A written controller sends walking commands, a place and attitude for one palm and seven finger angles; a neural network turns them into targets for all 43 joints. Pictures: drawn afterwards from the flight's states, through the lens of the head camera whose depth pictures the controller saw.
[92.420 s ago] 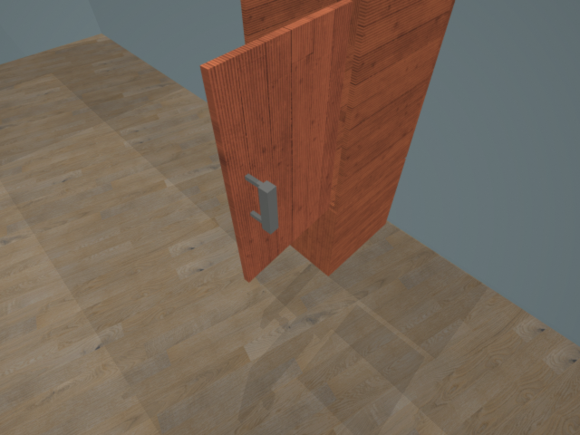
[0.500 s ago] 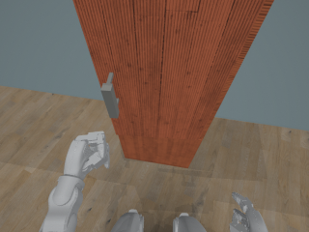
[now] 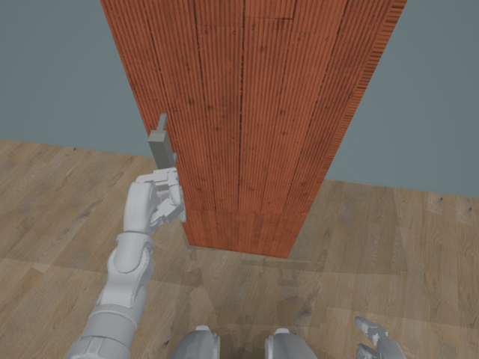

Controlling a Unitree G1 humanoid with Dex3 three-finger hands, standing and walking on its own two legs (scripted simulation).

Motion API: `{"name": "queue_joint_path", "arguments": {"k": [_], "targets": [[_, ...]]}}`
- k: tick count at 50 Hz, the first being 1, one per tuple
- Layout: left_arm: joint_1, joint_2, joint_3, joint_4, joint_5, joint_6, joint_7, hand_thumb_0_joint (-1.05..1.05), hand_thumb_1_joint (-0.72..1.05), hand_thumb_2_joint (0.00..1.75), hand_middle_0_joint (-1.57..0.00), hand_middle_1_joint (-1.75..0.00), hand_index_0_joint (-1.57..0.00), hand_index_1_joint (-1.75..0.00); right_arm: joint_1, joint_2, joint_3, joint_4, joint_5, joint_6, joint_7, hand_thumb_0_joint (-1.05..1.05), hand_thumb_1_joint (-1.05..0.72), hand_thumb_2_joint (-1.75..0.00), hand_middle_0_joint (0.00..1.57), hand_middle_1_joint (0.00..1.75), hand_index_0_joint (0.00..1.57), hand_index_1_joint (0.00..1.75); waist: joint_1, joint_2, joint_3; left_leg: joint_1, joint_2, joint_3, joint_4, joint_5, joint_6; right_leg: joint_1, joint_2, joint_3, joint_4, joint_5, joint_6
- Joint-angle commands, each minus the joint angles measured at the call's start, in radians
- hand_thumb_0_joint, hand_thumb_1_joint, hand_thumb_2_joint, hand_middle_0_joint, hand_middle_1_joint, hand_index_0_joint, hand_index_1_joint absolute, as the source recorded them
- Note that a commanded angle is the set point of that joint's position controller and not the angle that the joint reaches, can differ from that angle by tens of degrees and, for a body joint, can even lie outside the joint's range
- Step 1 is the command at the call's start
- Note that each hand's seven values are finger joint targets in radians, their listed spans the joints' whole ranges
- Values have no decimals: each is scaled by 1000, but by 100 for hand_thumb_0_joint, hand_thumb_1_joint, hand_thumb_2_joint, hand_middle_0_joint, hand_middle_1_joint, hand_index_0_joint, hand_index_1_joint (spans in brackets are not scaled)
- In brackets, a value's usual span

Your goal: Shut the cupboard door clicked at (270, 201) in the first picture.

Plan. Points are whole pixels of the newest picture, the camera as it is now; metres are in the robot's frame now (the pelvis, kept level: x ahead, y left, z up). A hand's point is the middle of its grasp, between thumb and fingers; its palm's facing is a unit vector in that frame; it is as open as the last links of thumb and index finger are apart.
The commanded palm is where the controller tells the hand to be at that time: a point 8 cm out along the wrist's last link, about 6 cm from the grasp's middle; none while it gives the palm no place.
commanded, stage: bring the fist close to the handle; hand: left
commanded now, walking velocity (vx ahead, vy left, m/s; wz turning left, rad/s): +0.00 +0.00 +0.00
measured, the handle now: (166, 149) +0.47 +0.15 +0.04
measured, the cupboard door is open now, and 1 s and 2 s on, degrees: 6 0 0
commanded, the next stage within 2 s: push the door shut along its arc in 0.24 s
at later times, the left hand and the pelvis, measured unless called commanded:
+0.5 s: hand (180, 201) +0.36 +0.11 +0.04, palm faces -0.07 -1.00 -0.03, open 3.1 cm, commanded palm +0.35 +0.17 +0.05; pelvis +0.00 -0.01 +0.00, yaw +0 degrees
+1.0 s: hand (183, 170) +0.42 +0.11 +0.04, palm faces -0.19 -0.98 -0.05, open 3.1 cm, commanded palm +0.42 +0.16 +0.05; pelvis -0.01 +0.00 -0.01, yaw +1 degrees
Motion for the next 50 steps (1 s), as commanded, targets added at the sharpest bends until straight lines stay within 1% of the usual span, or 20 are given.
{"name": "queue_joint_path", "arguments": {"k": [1, 5, 8, 9, 13, 15, 18, 19, 20, 22, 25, 27, 29, 31, 35, 37, 43, 46, 47, 50], "targets": [[-201, 99, 46, -191, -8, -59, -13, 0, 90, 90, -130, -150, -130, -150, 1, -135, -53, -135, 2, -24, -3, 0, -90, -90, 20, 30, 20, 30, 12, -13, -328, 227, 17, -86, -172, 284, -45, 204, -10, 57, -154, 298, 9], [-274, 98, 42, -227, -31, -85, -20, 0, 90, 90, -130, -150, -130, -150, -8, -135, -53, -132, 5, -26, -16, 0, -90, -90, 20, 30, 20, 30, -8, -42, -324, 215, 17, -82, -165, 258, -34, 218, -11, 71, -171, 288, 15], [-333, 102, 43, -194, -37, -112, -24, 0, 90, 90, -130, -150, -130, -150, -16, -135, -50, -112, 4, -35, -23, 0, -90, -90, 20, 30, 20, 30, -28, -57, -283, 181, 15, -85, -157, 182, -31, 180, -13, 79, -185, 204, 20], [-353, 125, 58, -198, -36, -123, -25, 0, 90, 90, -130, -150, -130, -150, -9, -139, -52, -107, 4, -40, -27, 0, -90, -90, 20, 30, 20, 30, -29, -62, -288, 175, 13, -88, -153, 183, -28, 188, -12, 83, -184, 202, 17], [-295, 101, 41, -121, -31, -114, -48, 0, 90, 90, -130, -150, -130, -150, -12, -138, -52, -101, 3, -39, -22, 0, -90, -90, 20, 30, 20, 30, -14, -28, -308, 184, 11, -80, -155, 192, -32, 183, -16, 81, -179, 218, 17], [-283, 120, 64, -102, -33, -97, -57, 0, 90, 90, -130, -150, -130, -150, -5, -140, -55, -100, 5, -35, -22, 0, -90, -90, 20, 30, 20, 30, -5, -17, -333, 191, 11, -78, -155, 225, -33, 199, -16, 83, -172, 258, 17], [-306, 122, 59, -104, -35, -75, -65, 0, 90, 90, -130, -150, -130, -150, 2, -142, -54, -107, 9, -27, -20, 0, -90, -90, 20, 30, 20, 30, -10, -27, -330, 198, 13, -81, -163, 236, -35, 206, -15, 77, -173, 271, 17], [-340, 129, 59, -115, -39, -75, -68, 0, 90, 90, -130, -150, -130, -150, 8, -143, -54, -109, 9, -28, -24, 0, -90, -90, 20, 30, 20, 30, -21, -24, -333, 201, 12, -82, -157, 251, -30, 209, -13, 80, -173, 291, 17], [-363, 161, 90, -121, -39, -81, -67, 0, 90, 90, -130, -150, -130, -150, 6, -143, -54, -103, 8, -27, -26, 0, -90, -90, 20, 30, 20, 30, -13, -25, -346, 192, 13, -79, -151, 251, -32, 219, -16, 89, -171, 297, 20], [-433, 160, 83, -118, -36, -99, -70, 0, 90, 90, -130, -150, -130, -150, 6, -139, -52, -94, 8, -28, -30, 0, -90, -90, 20, 30, 20, 30, -33, -35, -343, 193, 15, -82, -145, 244, -31, 205, -16, 87, -168, 291, 21], [-484, 185, 107, -75, -39, -121, -77, 0, 90, 90, -130, -150, -130, -150, 10, -142, -51, -80, 7, -35, -32, 0, -90, -90, 20, 30, 20, 30, -36, -42, -335, 177, 14, -86, -135, 230, -31, 190, -13, 91, -161, 273, 20], [-508, 157, 79, -16, -37, -120, -94, 0, 90, 90, -130, -150, -130, -150, 12, -140, -50, -72, 9, -34, -31, 0, -90, -90, 20, 30, 20, 30, -52, -34, -315, 168, 13, -82, -134, 213, -30, 169, -15, 92, -167, 259, 22], [-534, 179, 92, 24, -36, -109, -115, 0, 90, 90, -130, -150, -130, -150, 34, -150, -53, -68, 9, -35, -30, 0, -90, -90, 20, 30, 20, 30, -48, -9, -341, 172, 10, -86, -131, 229, -30, 175, -13, 93, -159, 273, 17], [-518, 157, 79, 67, -35, -92, -136, 0, 90, 90, -130, -150, -130, -150, 42, -150, -57, -67, 12, -29, -24, 0, -90, -90, 20, 30, 20, 30, -45, -3, -366, 198, 12, -86, -134, 254, -34, 167, -14, 85, -155, 297, 17], [-555, 197, 124, 104, -52, -71, -163, 0, 90, 90, -130, -150, -130, -150, 65, -155, -57, -70, 18, -19, -23, 0, -90, -90, 20, 30, 20, 30, -39, -25, -389, 185, 12, -86, -134, 284, -33, 198, -12, 87, -152, 333, 18], [-628, 175, 93, 123, -49, -75, -174, 0, 90, 90, -130, -150, -130, -150, 75, -154, -59, -60, 19, -16, -24, 0, -90, -90, 20, 30, 20, 30, -68, -37, -360, 180, 15, -87, -131, 267, -30, 172, -12, 88, -160, 320, 21], [-789, 179, 82, 224, -39, -96, -201, 0, 90, 90, -130, -150, -130, -150, 105, -163, -61, -31, 18, -17, -23, 0, -90, -90, 20, 30, 20, 30, -103, -30, -334, 168, 15, -101, -118, 224, -27, 102, -9, 84, -157, 258, 17], [-863, 189, 84, 273, -36, -107, -221, 0, 90, 90, -130, -150, -130, -150, 119, -171, -63, -16, 18, -19, -23, 0, -90, -90, 20, 30, 20, 30, -112, 0, -360, 198, 16, -111, -113, 213, -28, 58, -8, 78, -150, 225, 13], [-887, 222, 106, 295, -33, -109, -224, 0, 90, 90, -130, -150, -130, -150, 125, -176, -63, -9, 17, -16, -24, 0, -90, -90, 20, 30, 20, 30, -112, 0, -366, 191, 18, -115, -111, 204, -28, 54, -8, 78, -148, 213, 12], [-969, 212, 90, 326, -35, -111, -241, 0, 90, 90, -130, -150, -130, -150, 137, -179, -62, -2, 18, -19, -23, 0, -90, -90, 20, 30, 20, 30, -124, 47, -404, 228, 19, -131, -109, 220, -30, 14, -5, 67, -132, 206, 7]]}}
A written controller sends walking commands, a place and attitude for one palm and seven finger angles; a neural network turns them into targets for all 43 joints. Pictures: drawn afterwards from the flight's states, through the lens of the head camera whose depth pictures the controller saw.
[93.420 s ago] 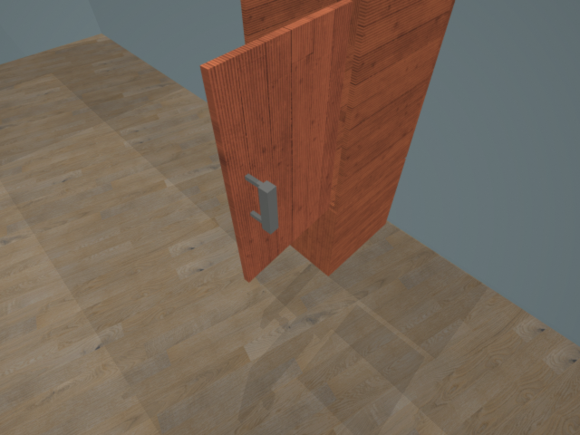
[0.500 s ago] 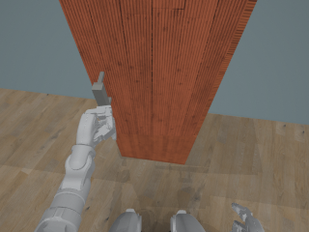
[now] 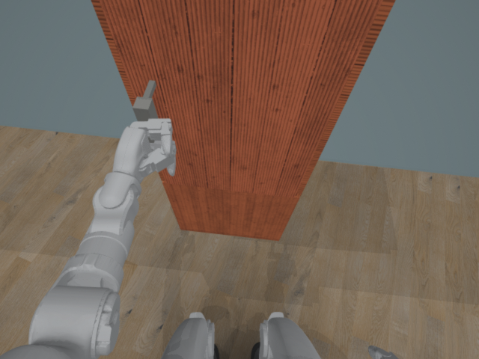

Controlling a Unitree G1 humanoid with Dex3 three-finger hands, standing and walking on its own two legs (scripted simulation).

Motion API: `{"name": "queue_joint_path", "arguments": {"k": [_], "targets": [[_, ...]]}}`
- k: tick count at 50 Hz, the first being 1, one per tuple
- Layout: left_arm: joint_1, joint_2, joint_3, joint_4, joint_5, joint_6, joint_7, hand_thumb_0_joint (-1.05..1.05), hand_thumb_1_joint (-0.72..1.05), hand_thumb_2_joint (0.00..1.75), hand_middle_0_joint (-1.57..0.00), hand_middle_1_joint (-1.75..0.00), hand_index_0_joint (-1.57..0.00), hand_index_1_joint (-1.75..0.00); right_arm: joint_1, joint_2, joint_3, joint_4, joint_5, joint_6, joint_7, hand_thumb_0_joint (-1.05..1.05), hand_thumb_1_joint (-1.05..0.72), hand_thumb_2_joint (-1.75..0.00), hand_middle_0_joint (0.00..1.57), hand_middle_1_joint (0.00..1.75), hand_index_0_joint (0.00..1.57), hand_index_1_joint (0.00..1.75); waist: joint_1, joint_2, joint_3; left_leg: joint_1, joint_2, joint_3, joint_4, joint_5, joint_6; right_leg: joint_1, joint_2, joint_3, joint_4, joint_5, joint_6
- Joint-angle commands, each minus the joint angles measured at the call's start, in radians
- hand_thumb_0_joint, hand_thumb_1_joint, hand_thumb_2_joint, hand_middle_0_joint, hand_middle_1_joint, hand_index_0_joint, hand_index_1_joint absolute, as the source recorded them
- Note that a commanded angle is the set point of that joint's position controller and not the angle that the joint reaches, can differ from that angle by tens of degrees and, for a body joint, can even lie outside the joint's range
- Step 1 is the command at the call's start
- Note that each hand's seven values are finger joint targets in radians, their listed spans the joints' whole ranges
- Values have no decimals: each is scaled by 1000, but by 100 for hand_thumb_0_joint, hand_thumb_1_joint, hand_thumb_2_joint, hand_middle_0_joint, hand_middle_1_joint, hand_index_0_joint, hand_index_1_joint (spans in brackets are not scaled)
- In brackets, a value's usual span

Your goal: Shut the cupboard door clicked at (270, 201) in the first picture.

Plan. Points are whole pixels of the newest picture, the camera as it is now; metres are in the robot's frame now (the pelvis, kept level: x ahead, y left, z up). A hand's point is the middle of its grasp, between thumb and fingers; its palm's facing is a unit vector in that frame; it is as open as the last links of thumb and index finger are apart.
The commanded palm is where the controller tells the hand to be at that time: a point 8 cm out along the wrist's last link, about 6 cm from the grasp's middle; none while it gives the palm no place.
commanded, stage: push the door shut along its arc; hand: left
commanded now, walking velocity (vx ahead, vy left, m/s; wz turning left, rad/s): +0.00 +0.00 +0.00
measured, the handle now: (154, 119) +0.52 +0.15 +0.05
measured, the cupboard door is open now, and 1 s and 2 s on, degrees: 0 0 0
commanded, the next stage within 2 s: pull the fist back off the door in 0.36 s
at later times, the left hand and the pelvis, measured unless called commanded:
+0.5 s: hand (170, 155) +0.44 +0.11 +0.05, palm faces -0.23 -0.97 -0.05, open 3.2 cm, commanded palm +0.47 +0.12 +0.05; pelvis -0.04 +0.02 -0.02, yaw +2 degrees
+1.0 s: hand (191, 152) +0.44 +0.08 +0.05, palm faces -0.03 -1.00 +0.00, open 3.1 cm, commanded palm +0.40 +0.13 +0.05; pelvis -0.04 +0.01 -0.01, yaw -1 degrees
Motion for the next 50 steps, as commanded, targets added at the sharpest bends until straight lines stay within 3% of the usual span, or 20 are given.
{"name": "queue_joint_path", "arguments": {"k": [1, 2, 4, 12, 18, 23, 24, 26, 27, 29, 32, 34, 35, 38, 39, 41, 46, 47, 48, 50], "targets": [[-546, 101, 3, -144, -3, -53, -31, 0, 90, 90, -130, -150, -130, -150, 93, -159, -53, -69, -3, -31, -9, 0, -90, -90, 20, 30, 20, 30, -74, 37, -429, 334, 23, -118, -138, 205, -29, 90, -1, 88, -150, 186, 10], [-591, 75, -27, -134, -4, -53, -37, 0, 90, 90, -130, -150, -130, -150, 93, -157, -54, -64, -1, -31, -9, 0, -90, -90, 20, 30, 20, 30, -99, 27, -404, 333, 25, -123, -140, 183, -28, 63, 0, 84, -155, 167, 13], [-661, 47, -55, -114, -3, -51, -39, 0, 90, 90, -130, -150, -130, -150, 106, -162, -54, -56, -2, -34, -12, 0, -90, -90, 20, 30, 20, 30, -124, 12, -377, 336, 27, -141, -143, 151, -24, 13, 2, 76, -153, 138, 13], [-854, 20, -113, -35, 20, -40, -23, 0, 90, 90, -130, -150, -130, -150, 118, -186, -48, -15, -6, -51, -23, 0, -90, -90, 20, 30, 20, 30, -184, 50, -343, 334, 34, -204, -167, -67, -27, -130, -3, 65, -139, 28, 10], [-953, -6, -154, -37, 22, -26, -22, 0, 90, 90, -130, -150, -130, -150, 117, -201, -41, -2, -10, -79, -33, 0, -90, -90, 20, 30, 20, 30, -210, 108, -371, 361, 42, -250, -185, -187, -31, -211, -9, 59, -117, -11, 8], [-971, -22, -168, -10, 27, -4, -3, 0, 90, 90, -130, -150, -130, -150, 119, -213, -36, 3, -15, -96, -35, 0, -90, -90, 20, 30, 20, 30, -220, 119, -361, 371, 53, -299, -203, -263, -37, -274, -15, 51, -95, -24, 10], [-997, -29, 27, -22, -78, 1, 173, 0, 90, 90, -130, -150, -130, -150, 90, -199, -34, -11, -35, -106, -40, 0, -90, -90, 20, 30, 20, 30, -156, 126, -365, 327, 36, -305, -234, -287, -58, -258, -18, 39, -81, -25, 9], [-916, -129, -38, 29, -37, 9, 319, 0, 90, 90, -130, -150, -130, -150, 93, -190, -34, -6, -48, -110, -15, 0, -90, -90, 20, 30, 20, 30, -181, 92, -354, 349, 53, -328, -243, -319, -70, -270, -15, 26, -75, -20, 25], [-912, -129, -37, 36, -14, 9, 360, 0, 90, 90, -130, -150, -130, -150, 100, -190, -37, -2, -57, -107, -4, 0, -90, -90, 20, 30, 20, 30, -181, 82, -348, 337, 49, -319, -241, -311, -71, -255, -18, 26, -80, -14, 27], [-932, -71, -33, 38, 58, -12, 408, 0, 90, 90, -130, -150, -130, -150, 126, -196, -42, 4, -69, -100, 10, 0, -90, -90, 20, 30, 20, 30, -192, 57, -391, 312, 39, -288, -217, -265, -60, -213, -17, 35, -91, -3, 28], [-951, -1, -73, 31, 192, -75, 416, 0, 90, 90, -130, -150, -130, -150, 148, -193, -46, 10, -83, -89, 31, 0, -90, -90, 20, 30, 20, 30, -192, 89, -417, 316, 41, -269, -195, -229, -56, -210, -21, 45, -87, -10, 22], [-957, -3, -99, 24, 236, -111, 404, 0, 90, 90, -130, -150, -130, -150, 156, -193, -51, 7, -89, -86, 42, 0, -90, -90, 20, 30, 20, 30, -196, 104, -416, 345, 46, -280, -197, -219, -59, -224, -21, 44, -83, -7, 18], [-926, -12, -108, 37, 236, -116, 393, 0, 90, 90, -130, -150, -130, -150, 147, -195, -52, 2, -85, -83, 45, 0, -90, -90, 20, 30, 20, 30, -183, 120, -409, 348, 49, -283, -205, -238, -62, -225, -21, 47, -85, -17, 16], [-867, 9, -43, 71, 132, -76, 358, 0, 90, 90, -130, -150, -130, -150, 119, -201, -45, -24, -66, -74, 35, 0, -90, -90, 20, 30, 20, 30, -164, 35, -387, 275, 38, -253, -216, -276, -52, -124, -12, 63, -123, -59, 21], [-852, 57, 16, 77, 101, -69, 352, 0, 90, 90, -130, -150, -130, -150, 122, -202, -42, -27, -63, -74, 30, 0, -90, -90, 20, 30, 20, 30, -142, 32, -402, 259, 31, -235, -218, -258, -50, -82, -11, 67, -129, -62, 19], [-799, 27, 7, 67, 69, -57, 330, 0, 90, 90, -130, -150, -130, -150, 114, -193, -40, -36, -53, -72, 27, 0, -90, -90, 20, 30, 20, 30, -130, 17, -389, 234, 27, -208, -220, -235, -47, -39, -9, 72, -149, -65, 22], [-597, 41, 45, 15, 70, -101, 306, 0, 90, 90, -130, -150, -130, -150, 104, -175, -40, -65, -50, -64, 33, 0, -90, -90, 20, 30, 20, 30, -73, -28, -358, 180, 23, -149, -217, -159, -38, 46, -5, 83, -169, -59, 17], [-562, 47, 55, -13, 75, -117, 305, 0, 90, 90, -130, -150, -130, -150, 105, -172, -43, -71, -52, -60, 36, 0, -90, -90, 20, 30, 20, 30, -58, -15, -371, 194, 25, -144, -218, -130, -40, 57, -4, 81, -164, -40, 15], [-513, 10, 30, -31, 75, -125, 302, 0, 90, 90, -130, -150, -130, -150, 101, -164, -45, -79, -51, -57, 43, 0, -90, -90, 20, 30, 20, 30, -50, -15, -375, 202, 23, -130, -218, -107, -39, 76, -2, 81, -170, -29, 15], [-400, 49, 79, -74, 76, -139, 307, 0, 90, 90, -130, -150, -130, -150, 96, -162, -50, -95, -50, -45, 46, 0, -90, -90, 20, 30, 20, 30, -15, -16, -406, 225, 26, -114, -214, -24, -40, 119, 2, 84, -169, 22, 13]]}}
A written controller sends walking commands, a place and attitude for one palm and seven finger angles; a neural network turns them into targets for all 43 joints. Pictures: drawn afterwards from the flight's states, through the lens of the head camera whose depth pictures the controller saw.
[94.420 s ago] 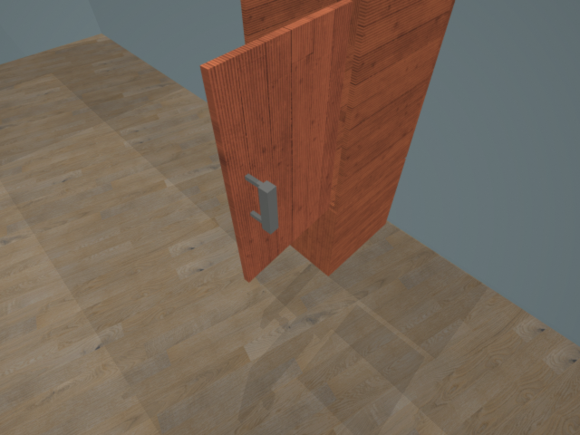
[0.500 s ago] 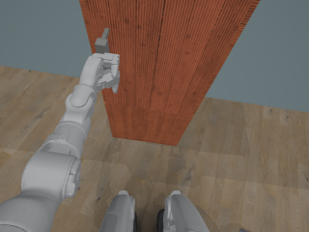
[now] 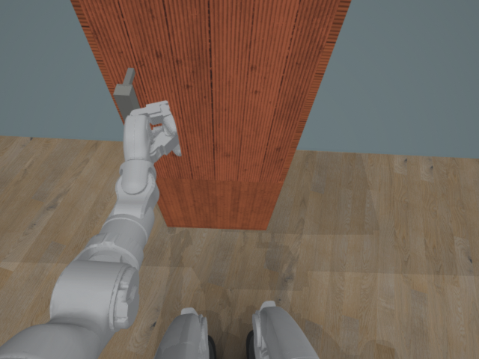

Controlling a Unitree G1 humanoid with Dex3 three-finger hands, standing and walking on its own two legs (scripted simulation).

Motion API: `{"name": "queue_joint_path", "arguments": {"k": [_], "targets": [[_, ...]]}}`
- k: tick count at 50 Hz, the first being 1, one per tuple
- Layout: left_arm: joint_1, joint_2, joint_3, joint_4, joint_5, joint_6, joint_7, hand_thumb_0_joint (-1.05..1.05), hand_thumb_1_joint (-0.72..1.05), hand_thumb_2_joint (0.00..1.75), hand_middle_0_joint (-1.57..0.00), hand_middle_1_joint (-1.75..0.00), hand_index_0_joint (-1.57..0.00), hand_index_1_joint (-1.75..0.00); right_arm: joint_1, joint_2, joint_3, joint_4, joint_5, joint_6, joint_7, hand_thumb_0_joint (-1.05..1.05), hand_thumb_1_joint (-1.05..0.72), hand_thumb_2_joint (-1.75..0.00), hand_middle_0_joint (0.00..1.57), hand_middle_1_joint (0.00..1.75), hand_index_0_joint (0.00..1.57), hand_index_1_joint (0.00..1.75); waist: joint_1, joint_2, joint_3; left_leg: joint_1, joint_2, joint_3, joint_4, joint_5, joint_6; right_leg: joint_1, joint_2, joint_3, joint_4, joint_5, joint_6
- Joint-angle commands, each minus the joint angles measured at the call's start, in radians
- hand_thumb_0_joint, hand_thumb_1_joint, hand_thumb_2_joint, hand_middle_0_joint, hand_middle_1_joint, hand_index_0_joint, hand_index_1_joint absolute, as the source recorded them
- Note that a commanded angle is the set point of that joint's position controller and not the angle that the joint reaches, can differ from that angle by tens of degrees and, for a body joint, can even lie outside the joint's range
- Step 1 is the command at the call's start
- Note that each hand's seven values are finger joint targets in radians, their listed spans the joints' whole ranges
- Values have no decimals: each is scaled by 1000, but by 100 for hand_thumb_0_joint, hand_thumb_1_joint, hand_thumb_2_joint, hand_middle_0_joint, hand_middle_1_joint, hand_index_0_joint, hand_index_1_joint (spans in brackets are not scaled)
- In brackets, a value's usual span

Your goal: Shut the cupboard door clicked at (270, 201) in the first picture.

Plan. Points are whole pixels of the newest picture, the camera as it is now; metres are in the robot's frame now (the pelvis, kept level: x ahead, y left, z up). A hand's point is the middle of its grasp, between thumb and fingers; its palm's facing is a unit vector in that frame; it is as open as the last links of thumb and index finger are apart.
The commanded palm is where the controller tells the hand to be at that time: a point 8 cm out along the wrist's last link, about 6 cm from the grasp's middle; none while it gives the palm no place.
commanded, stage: pull the fist back off the door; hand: left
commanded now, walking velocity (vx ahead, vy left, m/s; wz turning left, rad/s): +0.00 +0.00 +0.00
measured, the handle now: (135, 107) +0.55 +0.15 +0.06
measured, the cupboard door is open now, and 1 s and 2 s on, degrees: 0 0 0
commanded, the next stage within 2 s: draw the hand back to the body in 0.34 s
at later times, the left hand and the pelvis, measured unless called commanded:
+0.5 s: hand (171, 171) +0.41 +0.08 +0.06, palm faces -0.04 -1.00 -0.01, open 3.1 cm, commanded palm +0.38 +0.14 +0.07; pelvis +0.07 -0.02 +0.03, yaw +1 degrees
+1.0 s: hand (101, 188) +0.33 +0.15 +0.16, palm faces +0.02 -1.00 -0.09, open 3.1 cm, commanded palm +0.30 +0.20 +0.17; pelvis +0.07 -0.02 +0.07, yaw +1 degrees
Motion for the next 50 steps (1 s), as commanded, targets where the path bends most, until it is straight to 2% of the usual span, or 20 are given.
{"name": "queue_joint_path", "arguments": {"k": [1, 2, 6, 8, 11, 13, 14, 16, 17, 18, 19, 23, 25, 29, 34, 38, 44, 48, 49, 50], "targets": [[-204, 110, 34, -303, 2, -95, -8, 0, 90, 90, -130, -150, -130, -150, 21, -157, -67, -135, 2, -11, 2, 0, -90, -90, 20, 30, 20, 30, 55, -33, -416, 312, 29, -130, -229, -34, -54, 224, 0, 55, -191, -13, -3], [-163, 74, 9, -340, -3, -92, -10, 0, 90, 90, -130, -150, -130, -150, 18, -150, -69, -146, 5, -5, 5, 0, -90, -90, 20, 30, 20, 30, 58, -42, -407, 319, 28, -118, -231, -5, -53, 247, 1, 56, -202, 9, -1], [-7, 81, 1, -536, -13, -82, -12, 0, 90, 90, -130, -150, -130, -150, 1, -137, -75, -179, 14, 17, 3, 0, -90, -90, 20, 30, 20, 30, 87, -52, -437, 361, 26, -83, -225, 149, -50, 360, 3, 67, -211, 169, 2], [64, 40, -48, -646, -18, -83, -20, 0, 90, 90, -130, -150, -130, -150, -14, -126, -77, -196, 19, 21, 0, 0, -90, -90, 20, 30, 20, 30, 91, -45, -438, 392, 27, -75, -226, 202, -49, 391, 3, 67, -212, 235, 4], [142, 2, -107, -763, -32, -81, -38, 0, 90, 90, -130, -150, -130, -150, -30, -115, -79, -195, 23, 18, -10, 0, -90, -90, 20, 30, 20, 30, 77, -54, -422, 441, 29, -72, -212, 280, -44, 408, 0, 66, -214, 330, 10], [261, -6, -122, -783, -35, -69, -56, 0, 90, 90, -130, -150, -130, -150, -46, -109, -78, -201, 27, 20, -14, 0, -90, -90, 20, 30, 20, 30, 90, -75, -384, 424, 26, -70, -218, 290, -44, 431, -3, 70, -218, 358, 10], [250, -35, -167, -813, -36, -63, -67, 0, 90, 90, -130, -150, -130, -150, -55, -108, -76, -206, 29, 18, -19, 0, -90, -90, 20, 30, 20, 30, 72, -42, -376, 440, 24, -70, -206, 309, -39, 412, -5, 73, -215, 377, 11], [273, -46, -179, -808, -32, -47, -80, 0, 90, 90, -130, -150, -130, -150, -62, -101, -78, -191, 28, 20, -22, 0, -90, -90, 20, 30, 20, 30, 71, -35, -345, 450, 26, -74, -201, 329, -45, 389, -10, 67, -210, 393, 12], [302, -52, -181, -800, -36, -34, -86, 0, 90, 90, -130, -150, -130, -150, -63, -100, -77, -194, 28, 23, -22, 0, -90, -90, 20, 30, 20, 30, 75, -61, -338, 443, 24, -76, -201, 334, -45, 397, -11, 66, -212, 400, 12], [323, -38, -167, -803, -40, -24, -92, 0, 90, 90, -130, -150, -130, -150, -75, -100, -76, -199, 29, 25, -23, 0, -90, -90, 20, 30, 20, 30, 85, -51, -335, 435, 22, -75, -200, 327, -46, 400, -13, 69, -213, 396, 11], [315, -32, -175, -820, -40, -16, -98, 0, 90, 90, -130, -150, -130, -150, -75, -100, -75, -204, 30, 27, -28, 0, -90, -90, 20, 30, 20, 30, 78, -54, -331, 434, 19, -75, -193, 345, -43, 407, -12, 71, -208, 418, 10], [355, -22, -152, -871, -49, -4, -107, 0, 90, 90, -130, -150, -130, -150, -110, -85, -72, -219, 28, 31, -31, 0, -90, -90, 20, 30, 20, 30, 107, -56, -383, 427, 11, -68, -182, 359, -46, 464, -23, 86, -197, 476, 12], [429, 42, -94, -969, -60, 2, -108, 0, 90, 90, -130, -150, -130, -150, -123, -81, -68, -247, 33, 34, -36, 0, -90, -90, 20, 30, 20, 30, 146, -31, -447, 466, 6, -64, -198, 410, -46, 551, -25, 95, -200, 548, 9], [552, 98, -51, -1107, -76, 39, -118, 0, 90, 90, -130, -150, -130, -150, -139, -73, -58, -286, 44, 34, -47, 0, -90, -90, 20, 30, 20, 30, 164, -36, -450, 495, 2, -58, -245, 419, -41, 660, -24, 105, -241, 600, 13], [659, 38, -115, -1120, -110, 136, -176, 0, 90, 90, -130, -150, -130, -150, -157, -80, -44, -306, 64, 31, -63, 0, -90, -90, 20, 30, 20, 30, 120, -120, -254, 497, 7, -62, -321, 311, -34, 648, -28, 99, -346, 504, 37], [703, 84, -68, -1158, -150, 184, -225, 0, 90, 90, -130, -150, -130, -150, -178, -90, -36, -311, 72, 12, -81, 0, -90, -90, 20, 30, 20, 30, 119, -147, -194, 511, 7, -65, -366, 231, -34, 660, -39, 103, -413, 393, 42], [771, 177, 16, -1327, -174, 178, -235, 0, 90, 90, -127, -147, -127, -147, -211, -83, -21, -329, 75, -30, -93, 0, -90, -90, 20, 30, 20, 30, 157, -20, -202, 583, 2, -65, -414, 237, -34, 715, -39, 117, -451, 332, 26], [833, 192, 48, -1356, -190, 199, -241, 0, 90, 90, -116, -135, -116, -135, -224, -78, -13, -330, 81, -56, -97, 0, -90, -90, 20, 30, 20, 30, 162, -9, -134, 600, 6, -68, -458, 206, -38, 708, -32, 103, -487, 254, 17], [861, 299, 49, -1306, -67, 272, -142, 0, 90, 90, -113, -132, -113, -132, -239, -64, -29, -315, 80, -24, -120, 0, -90, -90, 20, 30, 20, 30, 184, -70, -124, 593, 19, -77, -487, 189, -40, 760, -87, 196, -569, 242, 24], [842, 209, -13, -1367, -54, 303, -100, 0, 90, 90, -111, -129, -111, -129, -262, -48, -16, -334, 79, -13, -128, 0, -90, -90, 20, 30, 20, 30, 162, -61, -70, 614, 15, -73, -514, 177, -39, 755, -98, 200, -606, 209, 34]]}}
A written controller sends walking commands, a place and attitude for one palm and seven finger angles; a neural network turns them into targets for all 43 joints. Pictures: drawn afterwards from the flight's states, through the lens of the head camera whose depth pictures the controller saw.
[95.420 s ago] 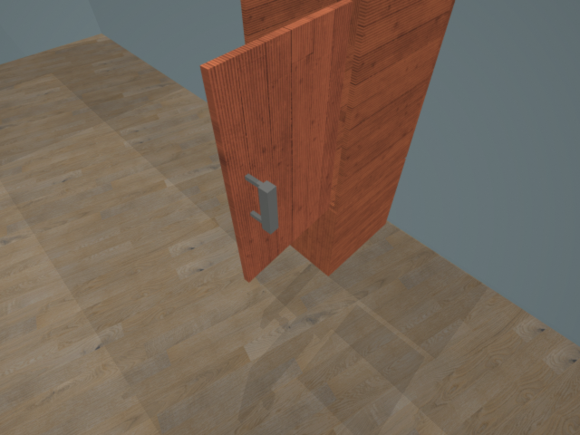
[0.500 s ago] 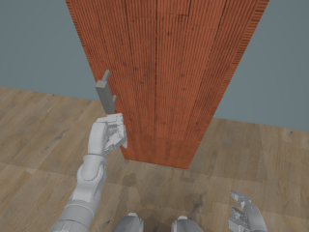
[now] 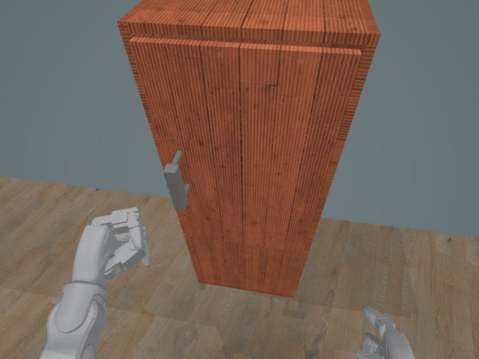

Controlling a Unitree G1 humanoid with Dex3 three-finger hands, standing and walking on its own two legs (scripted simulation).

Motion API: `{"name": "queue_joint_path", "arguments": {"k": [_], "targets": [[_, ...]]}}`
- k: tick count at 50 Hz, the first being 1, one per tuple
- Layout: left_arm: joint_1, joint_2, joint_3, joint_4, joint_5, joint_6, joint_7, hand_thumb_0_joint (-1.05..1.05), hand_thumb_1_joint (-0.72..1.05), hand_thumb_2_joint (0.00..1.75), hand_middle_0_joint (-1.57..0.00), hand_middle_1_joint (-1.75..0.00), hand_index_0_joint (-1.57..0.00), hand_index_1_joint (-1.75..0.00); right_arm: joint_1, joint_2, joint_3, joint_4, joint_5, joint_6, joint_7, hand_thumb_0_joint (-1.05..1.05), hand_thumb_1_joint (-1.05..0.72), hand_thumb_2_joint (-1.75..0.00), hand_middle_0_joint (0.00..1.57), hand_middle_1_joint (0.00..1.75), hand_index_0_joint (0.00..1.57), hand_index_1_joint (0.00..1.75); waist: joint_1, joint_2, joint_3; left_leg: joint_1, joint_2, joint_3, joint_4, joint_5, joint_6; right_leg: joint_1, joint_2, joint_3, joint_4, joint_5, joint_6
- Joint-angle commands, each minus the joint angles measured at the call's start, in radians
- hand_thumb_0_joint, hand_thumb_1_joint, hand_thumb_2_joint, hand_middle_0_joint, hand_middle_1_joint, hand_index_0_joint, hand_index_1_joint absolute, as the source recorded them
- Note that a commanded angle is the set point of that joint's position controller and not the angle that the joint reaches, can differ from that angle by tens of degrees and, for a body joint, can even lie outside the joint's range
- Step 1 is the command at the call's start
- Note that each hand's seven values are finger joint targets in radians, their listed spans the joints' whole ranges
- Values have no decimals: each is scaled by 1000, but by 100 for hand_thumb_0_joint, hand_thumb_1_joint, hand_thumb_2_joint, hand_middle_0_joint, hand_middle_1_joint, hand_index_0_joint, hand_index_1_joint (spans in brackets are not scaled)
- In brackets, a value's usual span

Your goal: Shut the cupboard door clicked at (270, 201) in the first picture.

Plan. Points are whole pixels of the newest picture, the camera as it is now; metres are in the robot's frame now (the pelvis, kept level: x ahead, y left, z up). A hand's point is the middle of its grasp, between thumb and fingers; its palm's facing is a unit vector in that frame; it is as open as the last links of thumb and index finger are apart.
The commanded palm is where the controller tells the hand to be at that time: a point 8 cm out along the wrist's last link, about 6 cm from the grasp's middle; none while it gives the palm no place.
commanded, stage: draw the hand back to the body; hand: left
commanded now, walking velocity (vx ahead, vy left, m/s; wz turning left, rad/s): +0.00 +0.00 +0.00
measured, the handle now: (179, 180) +0.49 +0.16 -0.01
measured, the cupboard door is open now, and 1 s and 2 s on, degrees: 0 0 0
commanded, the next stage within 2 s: step back with the hand held close in 1.04 s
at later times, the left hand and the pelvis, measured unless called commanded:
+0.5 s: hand (21, 247) +0.22 +0.28 +0.17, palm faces +0.36 -0.87 -0.34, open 4.8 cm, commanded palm +0.17 +0.32 +0.19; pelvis +0.01 +0.04 +0.04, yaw +0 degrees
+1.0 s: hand out of the picture +0.20 +0.29 +0.19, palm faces +0.44 -0.82 -0.37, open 7.4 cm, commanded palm +0.15 +0.33 +0.22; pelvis +0.01 +0.03 +0.04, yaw +0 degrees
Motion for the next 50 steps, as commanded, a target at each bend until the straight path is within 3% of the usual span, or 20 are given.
{"name": "queue_joint_path", "arguments": {"k": [1, 3, 5, 9, 11, 19, 22, 30, 33, 36, 38, 42, 45, 49, 50], "targets": [[-122, 155, 50, -272, 92, 54, 141, 0, 90, 90, -108, -126, -108, -126, -134, -62, -26, -169, -4, -27, -36, 0, -90, -90, 20, 30, 20, 30, 10, -68, -67, 80, 20, -41, -183, 151, -4, 184, -113, 184, -293, 180, 62], [-88, 166, 55, -302, 112, 83, 175, 0, 90, 90, -102, -120, -102, -120, -145, -65, -22, -158, -6, -24, -43, 0, -90, -90, 20, 30, 20, 30, 18, -17, -52, 149, 26, -40, -230, 158, 1, 195, -94, 138, -309, 159, 47], [-41, 176, 69, -331, 118, 106, 197, 0, 90, 90, -97, -114, -97, -114, -158, -65, -17, -153, -8, -25, -49, 0, -90, -90, 20, 30, 20, 30, 21, -55, -49, 189, 30, -40, -264, 180, 5, 237, -89, 122, -330, 181, 49], [-34, 215, 106, -396, 133, 129, 229, 0, 90, 90, -86, -102, -86, -102, -178, -72, -11, -133, -14, -43, -57, 0, -90, -90, 20, 30, 20, 30, 30, -30, -23, 283, 39, -58, -342, 213, 5, 266, -68, 82, -365, 196, 33], [-34, 213, 112, -450, 137, 136, 238, 0, 90, 90, -81, -96, -81, -96, -180, -67, -5, -128, -16, -55, -56, 0, -90, -90, 20, 30, 20, 30, 33, 30, -19, 332, 46, -72, -381, 240, -3, 287, -63, 64, -368, 227, 26], [79, 242, 204, -493, 141, 163, 246, 0, 90, 90, -58, -72, -58, -72, -184, -75, -8, -86, -27, -87, -39, 0, -90, -90, 20, 30, 20, 30, 52, 2, 39, 400, 64, -87, -459, 379, -27, 365, -49, 46, -426, 322, 26], [90, 230, 217, -548, 142, 160, 243, 0, 90, 90, -50, -63, -50, -63, -181, -71, -9, -82, -31, -92, -28, 0, -90, -90, 20, 30, 20, 30, 52, 26, 34, 429, 74, -101, -482, 437, -49, 390, -51, 38, -428, 334, 26], [155, 308, 359, -631, 138, 153, 249, 0, 90, 90, -28, -39, -28, -39, -180, -76, -21, -63, -37, -105, -10, 0, -90, -90, 20, 30, 20, 30, 70, 44, 11, 443, 83, -109, -500, 535, -73, 456, -48, 36, -443, 379, 25], [167, 332, 409, -641, 134, 146, 251, 0, 90, 90, -20, -30, -20, -30, -185, -75, -26, -57, -35, -105, -8, 0, -90, -90, 20, 30, 20, 30, 72, 44, 32, 431, 82, -106, -509, 495, -75, 451, -44, 34, -452, 361, 25], [178, 254, 336, -569, 135, 157, 242, 0, 90, 90, -20, -30, -20, -30, -180, -85, -31, -47, -35, -102, -2, 0, -90, -90, 20, 30, 20, 30, 59, 44, 96, 428, 88, -108, -518, 477, -75, 410, -49, 37, -464, 340, 28], [156, 238, 312, -557, 140, 158, 240, 0, 90, 90, -20, -30, -20, -30, -180, -92, -35, -48, -33, -97, -1, 0, -90, -90, 20, 30, 20, 30, 52, 23, 115, 423, 87, -114, -531, 410, -69, 396, -47, 37, -469, 310, 30], [139, 277, 342, -579, 141, 147, 248, 0, 90, 90, -20, -30, -20, -30, -192, -93, -38, -54, -36, -99, -10, 0, -90, -90, 20, 30, 20, 30, 65, -14, 58, 417, 72, -104, -539, 324, -48, 438, -49, 42, -470, 285, 30], [125, 321, 377, -648, 141, 131, 254, 0, 90, 90, -20, -30, -20, -30, -201, -87, -34, -55, -38, -112, -18, 0, -90, -90, 20, 30, 20, 30, 76, 38, 3, 415, 63, -99, -531, 340, -43, 483, -53, 49, -462, 307, 27], [142, 341, 400, -661, 145, 129, 260, 0, 90, 90, -20, -30, -20, -30, -206, -81, -29, -44, -37, -128, -22, 0, -90, -90, 20, 30, 20, 30, 80, 89, 36, 404, 61, -96, -529, 348, -47, 475, -48, 52, -472, 317, 22], [140, 321, 384, -668, 145, 128, 259, 0, 90, 90, -20, -30, -20, -30, -202, -75, -28, -43, -37, -130, -21, 0, -90, -90, 20, 30, 20, 30, 75, 97, 46, 401, 59, -91, -526, 358, -49, 472, -50, 50, -470, 320, 22]]}}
